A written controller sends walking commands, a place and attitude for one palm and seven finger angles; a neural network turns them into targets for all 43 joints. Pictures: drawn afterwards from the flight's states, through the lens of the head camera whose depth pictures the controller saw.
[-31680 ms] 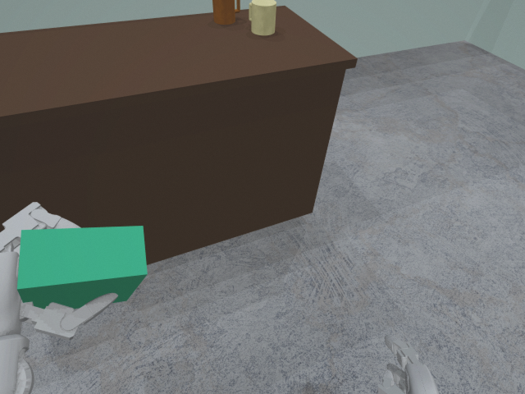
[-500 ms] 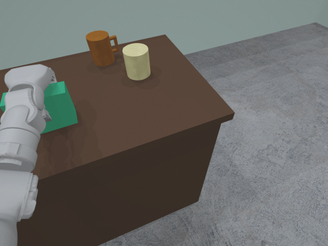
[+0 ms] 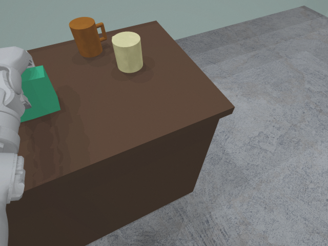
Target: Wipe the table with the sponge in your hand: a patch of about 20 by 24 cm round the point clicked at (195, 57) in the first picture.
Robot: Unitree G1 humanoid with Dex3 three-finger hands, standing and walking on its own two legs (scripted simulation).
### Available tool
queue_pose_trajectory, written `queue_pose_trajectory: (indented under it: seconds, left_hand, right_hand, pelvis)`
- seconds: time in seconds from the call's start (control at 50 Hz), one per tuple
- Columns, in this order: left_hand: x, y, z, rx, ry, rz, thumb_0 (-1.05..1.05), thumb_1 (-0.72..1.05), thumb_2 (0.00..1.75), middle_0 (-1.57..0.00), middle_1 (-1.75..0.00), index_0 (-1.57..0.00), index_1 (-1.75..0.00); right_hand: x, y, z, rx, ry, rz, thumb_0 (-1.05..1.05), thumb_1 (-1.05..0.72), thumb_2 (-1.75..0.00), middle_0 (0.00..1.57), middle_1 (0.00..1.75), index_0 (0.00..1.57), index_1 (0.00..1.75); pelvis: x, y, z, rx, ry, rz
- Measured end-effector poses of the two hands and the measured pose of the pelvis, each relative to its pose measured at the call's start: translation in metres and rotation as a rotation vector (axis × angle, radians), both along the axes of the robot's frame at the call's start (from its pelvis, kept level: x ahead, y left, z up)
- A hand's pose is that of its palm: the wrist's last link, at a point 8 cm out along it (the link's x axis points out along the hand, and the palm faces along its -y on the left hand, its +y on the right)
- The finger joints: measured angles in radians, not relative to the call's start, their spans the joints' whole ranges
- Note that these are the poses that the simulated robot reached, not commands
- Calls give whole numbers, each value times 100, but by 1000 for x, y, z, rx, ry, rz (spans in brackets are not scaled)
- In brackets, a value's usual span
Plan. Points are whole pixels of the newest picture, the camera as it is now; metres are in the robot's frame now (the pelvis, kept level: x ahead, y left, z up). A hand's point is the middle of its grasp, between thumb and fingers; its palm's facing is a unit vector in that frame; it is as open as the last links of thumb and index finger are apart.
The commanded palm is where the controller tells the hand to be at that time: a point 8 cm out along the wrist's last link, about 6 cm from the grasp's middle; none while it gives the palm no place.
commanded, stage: slide back across to the first lane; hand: left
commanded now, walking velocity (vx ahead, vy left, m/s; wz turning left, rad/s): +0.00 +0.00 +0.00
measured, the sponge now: (25, 101) +0.44 +0.35 +0.11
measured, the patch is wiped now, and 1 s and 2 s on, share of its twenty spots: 0.90 0.90 0.90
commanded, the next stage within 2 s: wipe back along the first lane in 0.60 s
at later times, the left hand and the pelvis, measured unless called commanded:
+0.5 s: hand out of the picture +0.43 +0.40 +0.16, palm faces -0.11 +0.00 -0.99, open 9.8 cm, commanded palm +0.41 +0.38 +0.22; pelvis +0.02 +0.01 +0.00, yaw +0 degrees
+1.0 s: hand out of the picture +0.39 +0.40 +0.16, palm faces -0.08 -0.01 -1.00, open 9.8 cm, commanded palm +0.37 +0.38 +0.20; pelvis +0.01 +0.02 +0.00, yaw +1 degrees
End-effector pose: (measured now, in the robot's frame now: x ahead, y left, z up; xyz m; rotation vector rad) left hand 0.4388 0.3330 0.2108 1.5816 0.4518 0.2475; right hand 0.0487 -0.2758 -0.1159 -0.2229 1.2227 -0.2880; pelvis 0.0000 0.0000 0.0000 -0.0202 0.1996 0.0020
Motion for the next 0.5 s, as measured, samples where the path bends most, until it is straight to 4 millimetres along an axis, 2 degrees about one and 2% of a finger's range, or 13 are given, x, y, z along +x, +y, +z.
queue_pose_trajectory:
  seconds: [0.12,0.22,0.5]
  left_hand:
    - [3,7,0,-17,-19,-23,1,-52,108,-78,-141,-79,-136]
    - [0,15,0,-28,-43,-20,1,-52,108,-77,-142,-78,-137]
    - [-24,53,8,-9,-21,54,0,-51,108,-76,-142,-77,-138]
  right_hand:
    - [-2,4,0,3,16,-21,1,-91,-90,20,30,20,30]
    - [5,10,0,18,16,-20,1,-91,-90,20,30,20,30]
    - [60,23,7,32,-73,49,1,-91,-90,20,30,20,30]
  pelvis:
    - [8,5,0,-3,4,-15]
    - [14,8,2,-5,-8,-15]
    - [20,15,5,-9,-27,7]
